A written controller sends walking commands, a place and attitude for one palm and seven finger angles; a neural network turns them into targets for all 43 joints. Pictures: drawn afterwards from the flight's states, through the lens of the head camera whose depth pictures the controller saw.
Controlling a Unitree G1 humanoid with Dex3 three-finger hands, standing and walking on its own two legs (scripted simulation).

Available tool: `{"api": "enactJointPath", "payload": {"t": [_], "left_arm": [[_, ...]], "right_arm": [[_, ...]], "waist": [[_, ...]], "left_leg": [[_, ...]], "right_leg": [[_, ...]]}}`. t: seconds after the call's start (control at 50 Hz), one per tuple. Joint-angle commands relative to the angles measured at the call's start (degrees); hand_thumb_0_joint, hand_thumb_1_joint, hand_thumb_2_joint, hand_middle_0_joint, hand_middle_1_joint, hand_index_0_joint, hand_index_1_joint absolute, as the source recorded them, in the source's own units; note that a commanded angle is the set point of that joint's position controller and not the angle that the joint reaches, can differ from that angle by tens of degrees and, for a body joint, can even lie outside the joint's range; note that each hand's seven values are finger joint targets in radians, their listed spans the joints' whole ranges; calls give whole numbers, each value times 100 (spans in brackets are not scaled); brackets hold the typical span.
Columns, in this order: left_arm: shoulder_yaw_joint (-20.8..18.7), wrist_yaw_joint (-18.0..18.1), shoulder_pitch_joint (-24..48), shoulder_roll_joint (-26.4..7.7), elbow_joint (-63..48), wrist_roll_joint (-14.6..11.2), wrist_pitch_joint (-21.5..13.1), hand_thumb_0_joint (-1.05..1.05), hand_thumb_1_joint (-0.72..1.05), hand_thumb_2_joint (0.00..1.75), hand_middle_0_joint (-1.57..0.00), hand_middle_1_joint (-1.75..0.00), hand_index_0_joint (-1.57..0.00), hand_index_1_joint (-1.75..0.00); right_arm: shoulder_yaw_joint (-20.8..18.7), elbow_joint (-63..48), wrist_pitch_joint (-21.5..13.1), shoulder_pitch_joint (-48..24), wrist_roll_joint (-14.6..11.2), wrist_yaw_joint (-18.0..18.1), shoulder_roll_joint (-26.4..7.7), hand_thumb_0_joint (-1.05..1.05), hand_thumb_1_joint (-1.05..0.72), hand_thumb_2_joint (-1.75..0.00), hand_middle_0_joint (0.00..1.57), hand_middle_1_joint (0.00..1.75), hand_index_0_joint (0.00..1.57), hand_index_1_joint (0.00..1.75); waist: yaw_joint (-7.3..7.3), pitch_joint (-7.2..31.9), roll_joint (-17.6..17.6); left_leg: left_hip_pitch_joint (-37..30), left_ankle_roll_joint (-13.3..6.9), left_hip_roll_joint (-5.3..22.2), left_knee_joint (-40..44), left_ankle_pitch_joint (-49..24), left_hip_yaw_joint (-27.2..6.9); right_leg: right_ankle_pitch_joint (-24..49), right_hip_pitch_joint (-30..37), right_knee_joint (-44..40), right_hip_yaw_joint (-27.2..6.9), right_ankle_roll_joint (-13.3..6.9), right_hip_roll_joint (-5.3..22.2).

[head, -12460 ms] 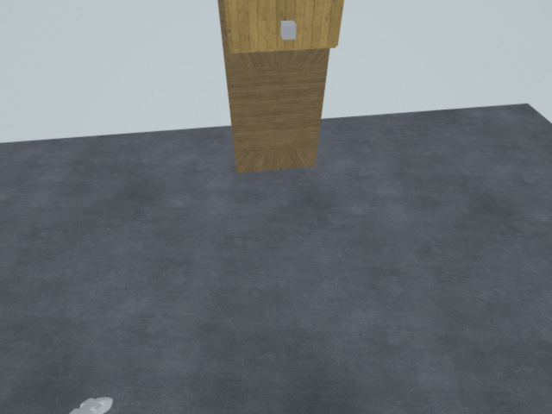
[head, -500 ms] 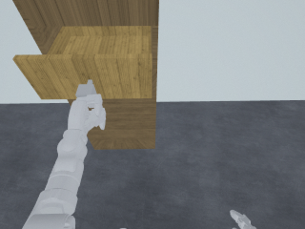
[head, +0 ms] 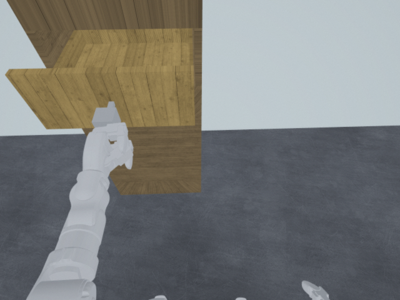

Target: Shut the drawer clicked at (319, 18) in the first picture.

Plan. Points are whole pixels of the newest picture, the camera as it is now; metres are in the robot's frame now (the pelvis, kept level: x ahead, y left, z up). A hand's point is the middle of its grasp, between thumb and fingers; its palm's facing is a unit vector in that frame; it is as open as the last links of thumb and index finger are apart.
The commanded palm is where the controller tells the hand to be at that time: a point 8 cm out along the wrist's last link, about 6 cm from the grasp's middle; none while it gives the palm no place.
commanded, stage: push the drawer shut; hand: left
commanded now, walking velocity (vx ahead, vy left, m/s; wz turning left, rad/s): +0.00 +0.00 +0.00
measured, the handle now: (108, 114) +0.49 +0.22 +0.08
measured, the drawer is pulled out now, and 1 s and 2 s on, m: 0.17 0.10 0.00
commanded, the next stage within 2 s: none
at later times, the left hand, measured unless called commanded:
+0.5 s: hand (128, 136) +0.43 +0.16 +0.08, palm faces +0.01 -1.00 -0.04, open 3.3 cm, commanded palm +0.42 +0.21 +0.08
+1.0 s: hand (131, 115) +0.49 +0.16 +0.08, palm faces +0.00 -1.00 -0.03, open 3.3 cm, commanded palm +0.48 +0.22 +0.08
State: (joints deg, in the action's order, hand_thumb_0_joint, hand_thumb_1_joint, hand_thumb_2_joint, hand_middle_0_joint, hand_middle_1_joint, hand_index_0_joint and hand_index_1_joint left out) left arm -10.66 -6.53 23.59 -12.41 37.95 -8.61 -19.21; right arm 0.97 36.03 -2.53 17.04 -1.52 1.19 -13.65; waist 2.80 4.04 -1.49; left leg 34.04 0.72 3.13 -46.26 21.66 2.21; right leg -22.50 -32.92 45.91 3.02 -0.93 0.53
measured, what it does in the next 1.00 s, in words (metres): stands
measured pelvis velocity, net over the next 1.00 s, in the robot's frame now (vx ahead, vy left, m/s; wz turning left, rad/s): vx -0.03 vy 0.01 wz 0.00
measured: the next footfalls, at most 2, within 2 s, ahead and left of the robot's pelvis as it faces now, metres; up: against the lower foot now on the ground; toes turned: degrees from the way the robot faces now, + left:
none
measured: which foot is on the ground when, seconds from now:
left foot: down 0.00-1.00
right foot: down 0.00-1.00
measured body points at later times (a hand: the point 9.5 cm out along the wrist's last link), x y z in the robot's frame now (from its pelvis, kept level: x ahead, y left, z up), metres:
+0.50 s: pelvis -0.01 +0.00 -0.01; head +0.06 +0.00 +0.44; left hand +0.42 +0.21 +0.08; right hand +0.08 -0.24 -0.13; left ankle +0.01 +0.13 -0.70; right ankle +0.00 -0.11 -0.70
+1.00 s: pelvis -0.03 +0.01 -0.02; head +0.08 +0.02 +0.41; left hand +0.48 +0.22 +0.08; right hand -0.03 -0.26 -0.14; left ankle +0.01 +0.13 -0.70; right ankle +0.00 -0.11 -0.70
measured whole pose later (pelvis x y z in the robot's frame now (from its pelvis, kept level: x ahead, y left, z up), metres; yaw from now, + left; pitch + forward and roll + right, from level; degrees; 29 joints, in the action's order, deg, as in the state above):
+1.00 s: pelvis -0.03 +0.01 -0.02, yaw +0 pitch +17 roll -2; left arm -19.5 -8.5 57.1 -25.6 71.5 -3.0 -21.8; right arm 2.3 37.8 -1.3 22.6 0.7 1.4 -15.7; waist 10.2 4.3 -1.6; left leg 50.7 -0.3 3.5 -54.9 21.5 0.6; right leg -21.3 -48.0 52.0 4.1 -0.4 0.3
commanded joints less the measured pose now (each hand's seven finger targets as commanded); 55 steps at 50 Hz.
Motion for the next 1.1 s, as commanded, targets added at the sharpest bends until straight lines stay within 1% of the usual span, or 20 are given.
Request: {"api": "enactJointPath", "payload": {"t": [0.0,0.06,0.12,0.18,0.24,0.28,0.34,0.44,0.48,0.5,0.54,0.6,0.64,0.7,0.76,0.88,0.92,1.0,1.04,1.08], "left_arm": [[-139,-23,2168,-866,-1273,-115,-398,0,90,90,-140,-160,-140,-160],[-228,-66,2172,-976,-1139,-149,-403,0,90,90,-140,-160,-140,-160],[-287,-73,2690,-1183,-920,-102,-381,0,90,90,-140,-160,-140,-160],[-215,-91,3092,-1098,-610,-79,-391,0,90,90,-140,-160,-140,-160],[-143,-73,3437,-1028,-574,-34,-476,0,90,90,-140,-160,-140,-160],[-249,-60,3207,-1080,-244,-29,-469,0,90,90,-140,-160,-140,-160],[-228,-26,3665,-1083,125,-8,-459,0,90,90,-140,-160,-140,-160],[-239,16,4523,-1153,491,87,-534,0,90,90,-140,-160,-140,-160],[-317,17,4755,-1280,834,107,-541,0,90,90,-140,-160,-140,-160],[-291,7,4983,-1313,896,129,-570,0,90,90,-140,-160,-140,-160],[-501,0,5024,-1539,1194,127,-598,0,90,90,-140,-160,-140,-160],[-571,-45,5380,-1707,1319,172,-659,0,90,90,-140,-160,-140,-160],[-735,-55,5440,-1939,1569,175,-664,0,90,90,-140,-160,-140,-160],[-780,-89,5712,-2097,1739,223,-661,0,90,90,-140,-160,-140,-160],[-1019,-96,5776,-2464,1877,277,-663,0,90,90,-140,-160,-140,-160],[-1134,-63,6172,-2784,2151,393,-572,0,90,90,-140,-160,-140,-160],[-1095,-60,6341,-2765,2131,435,-567,0,90,90,-140,-160,-140,-160],[-1218,-13,6507,-3021,2355,513,-488,0,90,90,-140,-160,-140,-160],[-1202,19,6658,-3038,2283,578,-508,0,90,90,-140,-160,-140,-160],[-1184,48,6722,-2994,2491,605,-451,0,90,90,-140,-160,-140,-160]], "right_arm": [[-282,-704,-244,2,0,77,-746,0,-90,-90,20,30,20,30],[-278,-696,-256,-4,-4,95,-762,0,-90,-90,20,30,20,30],[-271,-618,-227,48,-6,133,-808,0,-90,-90,20,30,20,30],[-258,-557,-216,58,-9,141,-789,0,-90,-90,20,30,20,30],[-277,-511,-234,169,17,115,-790,0,-90,-90,20,30,20,30],[-294,-484,-218,237,29,84,-814,0,-90,-90,20,30,20,30],[-285,-445,-167,292,25,78,-850,0,-90,-90,20,30,20,30],[-291,-318,-116,448,53,95,-853,0,-90,-90,20,30,20,30],[-274,-256,-96,516,75,107,-874,0,-90,-90,20,30,20,30],[-267,-230,-99,524,75,114,-878,0,-90,-90,20,30,20,30],[-255,-212,-97,599,97,117,-911,0,-90,-90,20,30,20,30],[-240,-190,-97,695,123,111,-922,0,-90,-90,20,30,20,30],[-226,-192,-84,760,135,114,-962,0,-90,-90,20,30,20,30],[-203,-205,-82,836,153,110,-987,0,-90,-90,20,30,20,30],[-214,-238,-74,937,176,106,-1037,0,-90,-90,20,30,20,30],[-205,-233,-45,1142,217,98,-1111,0,-90,-90,20,30,20,30],[-201,-237,-39,1204,241,90,-1115,0,-90,-90,20,30,20,30],[-203,-196,8,1345,271,78,-1187,0,-90,-90,20,30,20,30],[-203,-219,22,1407,299,64,-1195,0,-90,-90,20,30,20,30],[-202,-177,34,1473,324,51,-1209,0,-90,-90,20,30,20,30]], "waist": [[27,1726,112],[-2,1703,111],[131,1648,270],[173,1670,22],[187,2061,-285],[142,2081,-34],[298,1736,307],[399,1942,-10],[483,1843,256],[539,1802,167],[510,1893,256],[563,2017,48],[609,1975,212],[687,1908,77],[655,2163,-40],[813,2138,-40],[849,2252,-263],[962,2213,-148],[948,2464,-439],[1040,2334,-270]], "left_leg": [[-904,-211,-334,518,-1147,-69],[-860,-205,-335,503,-1099,-92],[-798,-224,-323,469,-1013,-131],[-848,-209,-334,434,-985,-157],[-1134,-181,-310,348,-1346,-226],[-1031,-169,-303,318,-1390,-240],[-724,-202,-294,329,-1111,-250],[-817,-204,-317,278,-926,-297],[-606,-222,-314,266,-703,-309],[-548,-232,-321,254,-596,-297],[-408,-244,-329,239,-484,-315],[-319,-251,-334,171,-439,-320],[-105,-271,-325,130,-295,-332],[89,-281,-322,98,-115,-323],[163,-288,-317,31,-105,-326],[427,-312,-285,-65,8,-340],[357,-313,-286,-104,-60,-359],[401,-313,-239,-149,-76,-407],[218,-295,-237,-177,-224,-437],[246,-307,-217,-214,-217,-459]], "right_leg": [[1805,798,-646,-186,31,-179],[1742,798,-637,-191,23,-182],[1622,675,-654,-206,40,-185],[1557,503,-621,-189,22,-174],[1781,391,-461,-127,-17,-196],[1822,423,-426,-99,-14,-210],[1605,245,-474,-96,20,-219],[1303,-4,-469,-115,8,-212],[1103,-57,-501,-129,36,-214],[1015,-113,-525,-164,43,-208],[875,-77,-517,-181,40,-216],[815,-153,-460,-206,36,-214],[663,-189,-464,-234,56,-217],[477,-293,-458,-271,64,-218],[428,-300,-398,-287,61,-224],[288,-497,-345,-293,80,-241],[339,-601,-291,-277,61,-252],[311,-803,-261,-223,82,-263],[385,-908,-198,-195,64,-264],[372,-1046,-201,-168,76,-280]]}}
